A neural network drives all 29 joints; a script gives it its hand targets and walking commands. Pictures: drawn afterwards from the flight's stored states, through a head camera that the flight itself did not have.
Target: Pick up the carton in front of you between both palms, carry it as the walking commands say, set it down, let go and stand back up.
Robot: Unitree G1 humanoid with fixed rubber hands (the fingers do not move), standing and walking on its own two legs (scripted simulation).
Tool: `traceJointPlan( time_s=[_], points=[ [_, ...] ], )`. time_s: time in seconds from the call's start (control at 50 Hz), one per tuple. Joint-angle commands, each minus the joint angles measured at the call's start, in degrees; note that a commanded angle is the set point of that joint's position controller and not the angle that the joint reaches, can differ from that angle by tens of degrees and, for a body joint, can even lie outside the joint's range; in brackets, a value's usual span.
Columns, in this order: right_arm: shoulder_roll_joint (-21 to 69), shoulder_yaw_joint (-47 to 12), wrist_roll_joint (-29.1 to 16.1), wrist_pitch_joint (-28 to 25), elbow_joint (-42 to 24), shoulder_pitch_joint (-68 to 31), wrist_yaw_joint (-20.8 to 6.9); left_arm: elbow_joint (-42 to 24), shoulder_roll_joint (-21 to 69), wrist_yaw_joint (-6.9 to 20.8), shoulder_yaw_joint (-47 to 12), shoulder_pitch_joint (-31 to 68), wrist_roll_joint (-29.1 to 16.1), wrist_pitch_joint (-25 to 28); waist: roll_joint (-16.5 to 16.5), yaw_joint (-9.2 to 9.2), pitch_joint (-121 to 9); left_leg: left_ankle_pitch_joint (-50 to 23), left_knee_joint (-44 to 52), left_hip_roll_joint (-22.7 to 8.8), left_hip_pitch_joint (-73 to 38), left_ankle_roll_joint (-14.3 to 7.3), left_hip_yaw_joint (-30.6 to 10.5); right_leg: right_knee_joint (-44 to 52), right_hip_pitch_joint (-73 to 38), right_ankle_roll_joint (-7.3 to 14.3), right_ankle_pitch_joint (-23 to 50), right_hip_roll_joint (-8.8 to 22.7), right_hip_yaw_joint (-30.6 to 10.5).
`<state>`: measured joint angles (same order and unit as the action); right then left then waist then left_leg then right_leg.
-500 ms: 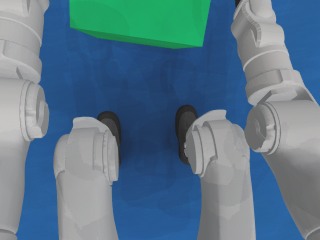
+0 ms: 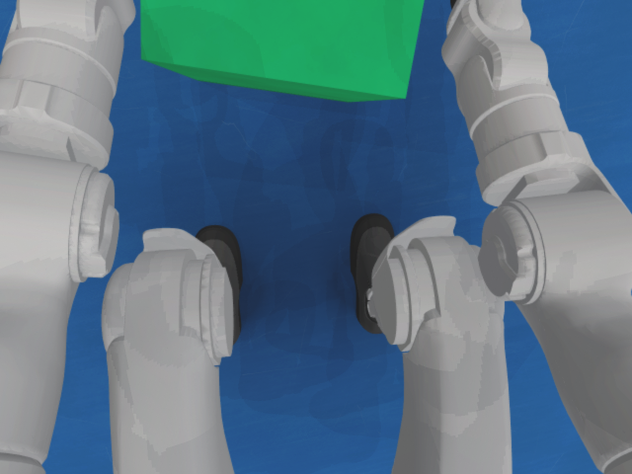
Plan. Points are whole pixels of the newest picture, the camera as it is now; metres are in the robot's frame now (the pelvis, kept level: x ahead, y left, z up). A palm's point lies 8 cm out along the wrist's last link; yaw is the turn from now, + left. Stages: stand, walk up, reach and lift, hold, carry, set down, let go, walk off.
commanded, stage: reach and lift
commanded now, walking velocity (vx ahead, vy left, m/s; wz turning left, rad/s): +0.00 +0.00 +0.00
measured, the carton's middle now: out of the picture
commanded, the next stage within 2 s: none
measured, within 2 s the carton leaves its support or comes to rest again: leaves its support in 0.30 s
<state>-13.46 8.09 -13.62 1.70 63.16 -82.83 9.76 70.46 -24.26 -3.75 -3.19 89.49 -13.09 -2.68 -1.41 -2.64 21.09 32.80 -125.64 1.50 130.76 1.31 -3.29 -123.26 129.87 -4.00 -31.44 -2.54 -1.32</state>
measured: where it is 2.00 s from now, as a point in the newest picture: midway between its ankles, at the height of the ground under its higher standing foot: (299, 299)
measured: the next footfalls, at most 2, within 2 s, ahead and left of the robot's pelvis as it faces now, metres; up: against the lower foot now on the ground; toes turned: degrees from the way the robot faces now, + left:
none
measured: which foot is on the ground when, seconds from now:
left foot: down 0.00-1.00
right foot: down 0.00-1.00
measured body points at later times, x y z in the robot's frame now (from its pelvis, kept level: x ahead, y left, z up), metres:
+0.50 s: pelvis +0.01 +0.00 +0.00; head +0.35 +0.04 +0.29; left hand +0.56 +0.16 -0.14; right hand +0.55 -0.14 -0.12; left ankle +0.11 +0.13 -0.34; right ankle +0.12 -0.14 -0.34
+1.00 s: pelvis +0.00 -0.01 +0.12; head +0.26 +0.02 +0.49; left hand +0.51 +0.17 +0.05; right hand +0.51 -0.14 +0.06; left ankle +0.11 +0.13 -0.34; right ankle +0.12 -0.14 -0.34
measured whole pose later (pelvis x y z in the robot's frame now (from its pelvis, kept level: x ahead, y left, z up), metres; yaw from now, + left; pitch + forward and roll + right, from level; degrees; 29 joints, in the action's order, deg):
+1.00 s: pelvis +0.00 -0.01 +0.12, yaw +3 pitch +43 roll -1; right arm 2.8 31.2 12.1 20.9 36.5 -59.2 4.6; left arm 43.7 -3.5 -0.2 23.9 63.2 13.4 -22.0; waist -0.8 -1.3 -8.9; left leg 27.8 -100.1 5.8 115.5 3.5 -5.2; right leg -99.5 115.0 -4.9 -27.7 -6.4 -5.5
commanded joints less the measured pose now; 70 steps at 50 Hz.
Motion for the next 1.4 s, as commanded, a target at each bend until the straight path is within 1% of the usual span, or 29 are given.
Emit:
traceJointPlan(
  time_s=[0.0, 0.02, 0.04, 0.06, 0.1, 0.14, 0.16, 0.18, 0.24, 0.3, 0.36, 0.42, 0.44, 0.46, 0.5, 0.52, 0.56, 0.6, 0.62, 0.66, 0.74, 0.82, 0.9, 1.02, 1.1, 1.16, 1.38],
  points=[
    [0.4, -0.48, 0.21, -0.89, -5.44, -16.54, -0.05, -5.48, 0.52, 0.04, -0.73, 19.94, 0.16, 1.0, 5.56, -0.58, -68.25, -14.75, 10.47, 0.32, -34.14, 0.07, 3.51, 7.57, -34.57, 0.49, 17.04, -1.45, 5.59],
    [2.04, 0.02, 1.25, -0.71, -5.06, -16.88, -0.25, -5.51, 2.68, 0.34, -0.88, 20.6, 0.69, 0.91, 5.65, -0.69, -67.55, -14.37, 10.56, 0.62, -34.08, 0.12, 3.55, 7.69, -35.0, 0.54, 16.65, -1.77, 5.67],
    [6.0, -0.09, 2.27, -0.57, -5.24, -18.13, -1.1, -5.44, 7.83, 1.26, -1.67, 21.6, 1.09, 0.64, 5.82, -1.45, -66.41, -13.74, 10.69, 0.96, -33.99, 0.12, 3.46, 7.85, -34.77, 0.62, 16.13, -2.26, 5.9],
    [14.62, -2.05, 2.75, -0.33, -6.03, -22.07, -2.76, -6.43, 17.04, 2.91, -3.77, 24.75, 1.05, 0.37, 5.92, -1.13, -66.39, -14.23, 10.76, 1.5, -33.9, -0.04, 3.34, 7.73, -34.06, 0.81, 16.4, -2.69, 5.92],
    [32.35, -4.35, 4.85, 1.22, -7.11, -29.95, -7.61, -6.34, 35.85, 7.61, -5.54, 30.25, 2.62, -0.92, 5.98, -0.92, -65.07, -14.68, 9.83, 2.62, -32.68, -0.37, 3.41, 6.83, -32.87, 1.03, 16.34, -3.9, 6.17],
    [42.8, -3.52, 7.64, 3.56, -8.83, -32.63, -12.08, -7.48, 46.77, 11.6, -3.32, 29.59, 4.93, -2.64, 5.72, -0.6, -62.26, -14.01, 9.19, 3.79, -30.55, -0.66, 3.93, 5.81, -31.11, 1.41, 14.6, -4.77, 6.73],
    [46.4, -3.01, 8.43, 4.54, -9.65, -32.62, -13.81, -8.5, 49.83, 12.85, -2.21, 28.29, 6.15, -3.33, 5.12, -0.03, -61.27, -14.02, 9.06, 4.1, -29.75, -0.87, 4.35, 5.58, -29.8, 1.42, 13.99, -5.02, 7.01],
    [48.69, -2.88, 8.86, 5.34, -10.29, -32.42, -15.05, -9.61, 52.3, 13.88, -1.45, 27.24, 6.75, -3.88, 4.36, 0.03, -61.07, -14.59, 8.91, 4.39, -28.87, -1.08, 4.7, 5.53, -29.11, 1.48, 14.41, -5.04, 7.21],
    [53.87, -3.88, 7.75, 6.56, -13.33, -31.68, -16.82, -13.78, 57.2, 15.39, -1.22, 26.45, 6.6, -4.76, 3.91, 0.56, -65.24, -18.71, 8.24, 4.64, -29.93, -1.5, 5.66, 5.01, -29.79, 1.62, 18.76, -5.22, 7.38],
    [58.8, -7.03, 4.94, 7.37, -16.48, -31.14, -17.13, -19.74, 61.41, 15.25, -4.21, 27.7, 4.56, -5.05, 4.63, 0.94, -74.61, -24.53, 7.71, 4.78, -34.92, -1.39, 6.35, 4.24, -32.44, 1.6, 24.19, -5.52, 7.66],
    [63.47, -11.21, 2.65, 8.77, -20.77, -30.6, -16.95, -28.11, 65.55, 14.32, -8.45, 28.88, 2.31, -5.88, 6.17, 1.42, -88.42, -30.92, 7.83, 5.11, -44.34, -0.67, 6.97, 4.3, -35.58, 1.49, 28.41, -5.98, 8.25],
    [65.88, -14.82, 2.32, 10.7, -26.4, -31.01, -17.17, -35.37, 69.97, 13.31, -10.66, 27.61, 2.61, -8.18, 7.43, 1.74, -102.81, -36.27, 9.13, 5.66, -54.56, 0.09, 7.02, 5.66, -36.84, 1.11, 30.14, -6.57, 9.12],
    [67.15, -16.2, 2.73, 11.29, -28.64, -31.1, -16.84, -36.92, 71.82, 12.84, -11.49, 26.5, 3.0, -9.11, 7.82, 2.06, -106.1, -36.74, 9.91, 6.07, -55.95, 0.46, 7.51, 6.52, -37.2, 0.99, 29.87, -6.89, 9.34],
    [67.4, -17.02, 3.11, 11.94, -30.67, -31.17, -16.63, -37.79, 73.07, 12.57, -11.82, 25.01, 3.39, -10.08, 7.64, 1.85, -107.98, -36.26, 10.89, 6.34, -56.35, 0.61, 7.71, 7.63, -38.12, 0.91, 29.22, -7.12, 9.53],
    [67.76, -17.45, 4.51, 13.35, -32.43, -29.99, -16.43, -37.32, 75.21, 12.54, -11.48, 21.52, 4.51, -11.96, 7.09, 1.44, -106.53, -31.94, 13.39, 6.94, -53.55, 0.75, 8.23, 10.25, -39.13, 0.93, 26.01, -7.31, 9.61],
    [67.87, -16.79, 5.66, 14.1, -31.7, -28.8, -16.43, -35.77, 75.99, 12.76, -10.69, 19.91, 5.34, -12.77, 6.77, 0.98, -103.01, -28.08, 14.97, 7.1, -50.71, 0.75, 8.41, 11.76, -38.53, 1.02, 23.23, -7.31, 9.55],
    [68.46, -13.69, 9.01, 15.42, -27.72, -25.31, -16.74, -30.58, 77.26, 13.44, -7.6, 16.84, 7.97, -14.16, 6.63, -0.02, -92.29, -18.8, 18.53, 7.27, -43.8, 0.66, 8.5, 15.0, -35.03, 1.36, 16.11, -7.26, 9.29],
    [68.76, -8.91, 13.08, 16.59, -22.86, -22.46, -17.31, -25.44, 77.45, 14.19, -2.88, 15.02, 11.8, -15.24, 6.79, -0.63, -82.43, -11.03, 21.88, 7.36, -38.2, 0.43, 8.48, 18.26, -32.12, 1.89, 9.9, -7.28, 8.93],
    [68.54, -6.79, 14.8, 17.05, -21.31, -21.9, -17.67, -23.84, 77.2, 14.56, -0.59, 14.65, 13.44, -15.63, 6.69, -0.81, -79.83, -8.82, 23.23, 7.38, -36.84, 0.23, 8.36, 19.69, -31.6, 2.12, 8.03, -7.3, 8.73],
    [68.7, -4.13, 17.12, 17.48, -19.48, -21.8, -18.09, -21.66, 76.8, 15.07, 2.95, 14.25, 15.78, -15.97, 6.02, -0.4, -77.8, -6.97, 25.54, 7.53, -35.69, -0.13, 8.32, 22.15, -32.11, 2.39, 6.41, -7.44, 8.32],
    [70.01, -2.09, 19.14, 17.73, -18.28, -21.74, -18.7, -19.98, 76.47, 15.57, 7.22, 13.6, 18.89, -15.91, 3.99, 0.8, -78.82, -6.64, 29.23, 7.79, -36.92, -0.63, 8.31, 26.14, -35.28, 2.13, 6.07, -7.6, 7.79],
    [72.4, -3.17, 19.11, 18.39, -18.82, -20.89, -19.38, -21.01, 77.5, 16.16, 7.85, 12.79, 20.05, -16.41, 2.38, 1.74, -82.94, -7.16, 32.51, 7.91, -41.0, -0.83, 8.42, 29.6, -39.38, 1.56, 6.31, -7.72, 7.63],
    [75.15, -6.43, 17.93, 19.21, -20.9, -18.8, -19.89, -24.39, 80.27, 16.72, 4.83, 11.67, 18.88, -17.27, 2.06, 1.96, -88.67, -9.88, 35.18, 8.09, -46.75, -0.58, 8.62, 32.45, -44.57, 1.15, 8.67, -7.82, 7.57],
    [77.97, -12.46, 15.27, 20.15, -24.77, -13.0, -20.43, -29.83, 84.75, 16.89, -2.15, 7.18, 15.32, -18.43, 3.3, 1.54, -93.22, -15.39, 38.98, 8.32, -55.64, 0.34, 8.08, 36.28, -51.36, 1.12, 13.53, -7.86, 7.05],
    [79.11, -15.2, 14.18, 20.18, -25.71, -8.07, -20.55, -31.67, 86.65, 16.52, -5.37, 2.88, 13.89, -18.48, 3.96, 1.36, -91.49, -17.51, 42.03, 8.38, -59.88, 0.84, 7.42, 39.32, -54.81, 1.21, 15.38, -7.88, 6.41],
    [79.7, -16.27, 13.89, 19.88, -25.55, -4.49, -20.54, -32.1, 87.42, 16.07, -6.36, -0.51, 13.77, -18.13, 4.05, 1.46, -88.66, -18.14, 44.73, 8.38, -62.71, 1.0, 6.78, 42.02, -57.09, 1.28, 15.78, -7.9, 5.85],
    [80.68, -15.94, 16.21, 18.15, -23.3, 8.0, -20.49, -31.22, 88.99, 15.2, -5.5, -12.65, 16.06, -16.3, 2.84, 1.84, -76.63, -17.71, 57.02, 7.92, -73.35, 0.46, 3.96, 54.37, -67.94, 1.78, 15.26, -7.48, 3.07]
  ],
)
